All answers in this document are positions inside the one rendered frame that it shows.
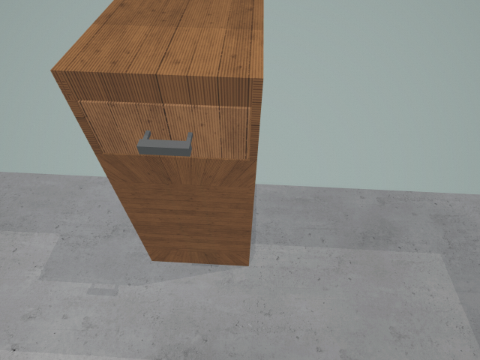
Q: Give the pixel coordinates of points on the handle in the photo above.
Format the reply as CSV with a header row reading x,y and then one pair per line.
x,y
148,146

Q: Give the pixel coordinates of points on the cabinet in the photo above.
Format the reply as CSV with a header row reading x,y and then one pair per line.
x,y
196,52

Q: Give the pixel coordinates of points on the drawer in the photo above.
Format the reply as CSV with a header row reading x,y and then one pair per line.
x,y
218,131

